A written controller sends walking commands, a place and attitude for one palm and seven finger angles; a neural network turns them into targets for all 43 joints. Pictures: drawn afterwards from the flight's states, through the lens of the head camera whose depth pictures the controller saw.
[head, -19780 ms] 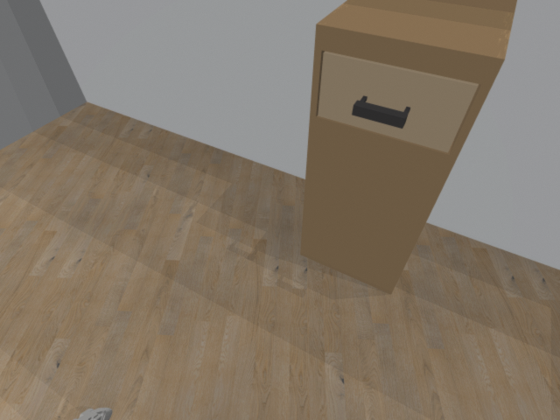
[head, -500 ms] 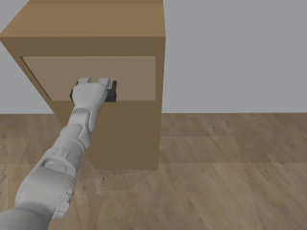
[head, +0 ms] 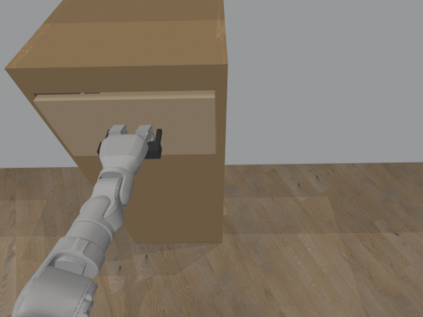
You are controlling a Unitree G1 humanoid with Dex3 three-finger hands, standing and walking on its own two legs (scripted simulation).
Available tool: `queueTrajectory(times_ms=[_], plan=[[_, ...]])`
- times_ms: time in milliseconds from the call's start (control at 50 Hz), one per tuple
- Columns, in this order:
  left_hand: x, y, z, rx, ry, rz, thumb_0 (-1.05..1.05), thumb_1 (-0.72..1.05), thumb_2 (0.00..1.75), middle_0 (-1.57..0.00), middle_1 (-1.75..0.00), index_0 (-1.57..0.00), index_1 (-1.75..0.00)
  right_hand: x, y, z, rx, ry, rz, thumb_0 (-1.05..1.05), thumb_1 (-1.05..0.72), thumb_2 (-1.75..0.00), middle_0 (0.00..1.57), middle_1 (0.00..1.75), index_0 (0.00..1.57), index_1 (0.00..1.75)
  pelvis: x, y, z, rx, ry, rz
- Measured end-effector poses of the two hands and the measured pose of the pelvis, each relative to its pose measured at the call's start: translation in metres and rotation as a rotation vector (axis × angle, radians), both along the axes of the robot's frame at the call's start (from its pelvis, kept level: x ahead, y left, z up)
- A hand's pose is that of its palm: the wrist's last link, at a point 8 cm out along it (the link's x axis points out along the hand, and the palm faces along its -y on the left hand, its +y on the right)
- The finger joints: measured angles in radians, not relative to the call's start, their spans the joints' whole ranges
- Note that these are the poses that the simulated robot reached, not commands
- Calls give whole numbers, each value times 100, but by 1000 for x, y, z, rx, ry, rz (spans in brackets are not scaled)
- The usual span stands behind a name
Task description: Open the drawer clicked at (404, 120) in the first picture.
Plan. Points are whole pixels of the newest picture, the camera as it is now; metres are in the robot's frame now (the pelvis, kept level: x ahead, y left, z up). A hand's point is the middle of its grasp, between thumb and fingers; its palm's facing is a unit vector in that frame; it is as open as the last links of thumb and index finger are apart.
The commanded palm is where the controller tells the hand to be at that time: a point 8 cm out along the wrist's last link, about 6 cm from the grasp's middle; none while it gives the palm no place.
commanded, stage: pull the drawer open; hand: left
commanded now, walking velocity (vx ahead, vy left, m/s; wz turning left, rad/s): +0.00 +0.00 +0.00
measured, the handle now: (132, 142) +0.47 +0.18 +0.05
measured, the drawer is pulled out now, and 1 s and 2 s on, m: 0.02 0.13 0.27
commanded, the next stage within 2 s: none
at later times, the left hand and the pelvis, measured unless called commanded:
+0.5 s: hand (130, 178) +0.39 +0.17 +0.03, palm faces -0.03 -0.02 -1.00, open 5.9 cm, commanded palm +0.37 +0.18 +0.09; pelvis -0.01 -0.01 +0.00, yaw +3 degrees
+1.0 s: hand (123, 212) +0.31 +0.17 +0.03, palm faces +0.03 -0.11 -0.99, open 6.0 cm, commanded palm +0.26 +0.18 +0.09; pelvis +0.00 -0.01 +0.01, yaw -1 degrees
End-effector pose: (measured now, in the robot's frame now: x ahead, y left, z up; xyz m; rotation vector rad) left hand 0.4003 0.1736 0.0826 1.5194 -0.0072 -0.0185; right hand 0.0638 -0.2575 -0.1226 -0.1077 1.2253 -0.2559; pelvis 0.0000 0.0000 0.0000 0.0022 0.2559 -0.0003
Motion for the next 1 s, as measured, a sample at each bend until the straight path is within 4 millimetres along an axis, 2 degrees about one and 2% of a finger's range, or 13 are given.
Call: queueTrajectory(times_ms=[240,360,480,640,720,780,880,1000], plan=[[-34,0,0,-5,-9,1,2,66,78,-34,-135,-41,-135,74,10,10,23,-146,96,1,-90,-90,20,30,20,30,10,0,3,3,-37,17],[-34,0,0,17,1,4,1,65,80,-35,-135,-41,-135,93,15,12,7,-171,146,1,-90,-90,20,30,20,30,4,-4,1,5,-48,41],[-33,-1,1,26,22,8,1,65,79,-37,-135,-41,-135,85,16,10,14,-172,144,1,-90,-90,20,30,20,30,-4,-8,0,8,-53,45],[-34,0,1,10,22,4,1,66,77,-34,-135,-41,-135,40,6,2,16,-106,85,1,-90,-90,20,30,20,30,-12,-11,0,13,-52,24],[-41,1,0,-4,9,1,2,67,77,-32,-135,-40,-135,19,-2,1,15,-76,44,1,-90,-90,20,30,20,30,-12,-11,1,14,-52,5],[-51,1,0,-16,-3,-1,3,66,76,-32,-135,-40,-135,11,-8,3,11,-66,24,1,-90,-90,20,30,20,30,-10,-11,3,14,-54,-8],[-73,2,0,-36,-23,-3,3,66,76,-32,-135,-41,-135,18,-12,8,8,-99,18,1,-90,-90,20,30,19,30,-6,-9,5,15,-64,-21],[-110,2,0,-59,-32,5,4,65,76,-32,-135,-41,-135,58,-6,19,23,-221,62,1,-91,-90,20,30,19,30,-2,-6,5,14,-84,-23]])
